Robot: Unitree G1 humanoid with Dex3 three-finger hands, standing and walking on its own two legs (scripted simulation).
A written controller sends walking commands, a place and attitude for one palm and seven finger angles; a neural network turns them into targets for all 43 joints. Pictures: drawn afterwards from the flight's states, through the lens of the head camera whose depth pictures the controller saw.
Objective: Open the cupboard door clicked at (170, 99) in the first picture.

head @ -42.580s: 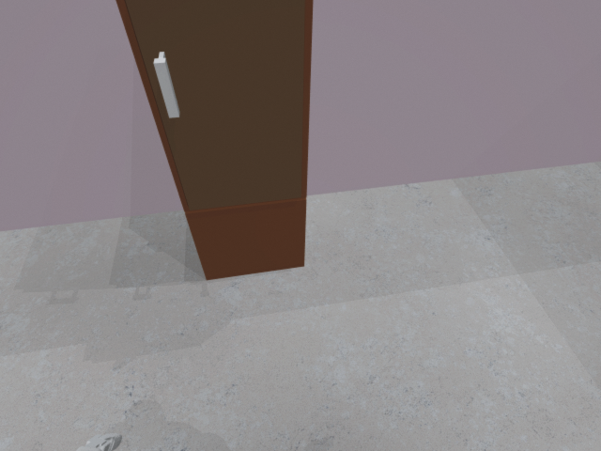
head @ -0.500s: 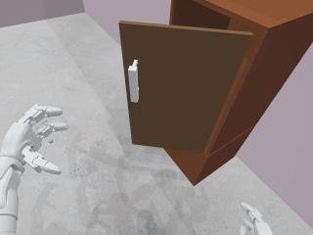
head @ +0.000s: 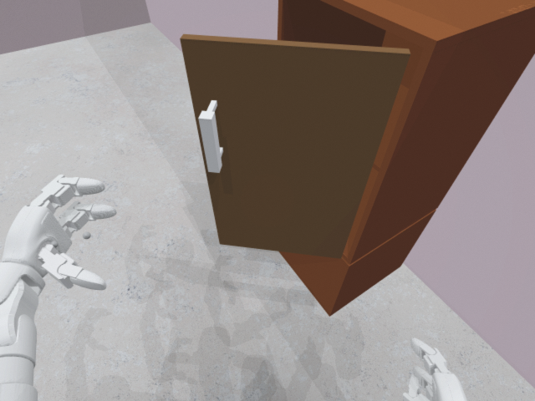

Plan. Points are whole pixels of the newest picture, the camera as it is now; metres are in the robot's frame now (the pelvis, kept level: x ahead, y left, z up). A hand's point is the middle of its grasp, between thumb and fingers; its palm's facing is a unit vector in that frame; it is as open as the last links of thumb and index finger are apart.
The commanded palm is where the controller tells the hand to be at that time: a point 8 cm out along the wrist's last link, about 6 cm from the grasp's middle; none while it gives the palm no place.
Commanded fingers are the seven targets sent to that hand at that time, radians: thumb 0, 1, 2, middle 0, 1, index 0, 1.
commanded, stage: move the hooked fingers beside the handle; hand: left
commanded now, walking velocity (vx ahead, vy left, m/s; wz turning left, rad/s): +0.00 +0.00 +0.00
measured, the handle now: (214, 136) +0.55 +0.14 +0.09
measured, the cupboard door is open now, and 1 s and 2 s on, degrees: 49 49 49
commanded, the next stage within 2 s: none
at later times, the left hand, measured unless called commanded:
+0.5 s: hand (122, 196) +0.38 +0.25 +0.10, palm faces -0.03 -1.00 -0.03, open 14.0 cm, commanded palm +0.35 +0.31 +0.10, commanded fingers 0.00 -0.50 0.30 -0.30 -1.20 -0.30 -1.20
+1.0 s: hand (151, 169) +0.45 +0.23 +0.10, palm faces -0.07 -1.00 +0.00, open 14.0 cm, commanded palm +0.42 +0.28 +0.10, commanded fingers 0.00 -0.50 0.30 -0.30 -1.20 -0.30 -1.20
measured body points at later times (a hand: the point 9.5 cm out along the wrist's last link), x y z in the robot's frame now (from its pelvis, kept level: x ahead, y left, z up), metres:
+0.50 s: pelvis +0.02 -0.01 -0.01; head +0.05 -0.02 +0.44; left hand +0.37 +0.31 +0.11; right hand +0.11 -0.29 -0.10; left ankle +0.04 +0.07 -0.73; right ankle -0.02 -0.08 -0.73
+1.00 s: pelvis +0.01 +0.02 -0.01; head +0.07 +0.03 +0.44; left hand +0.44 +0.28 +0.10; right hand +0.08 -0.25 -0.11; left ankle +0.04 +0.07 -0.73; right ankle -0.02 -0.08 -0.73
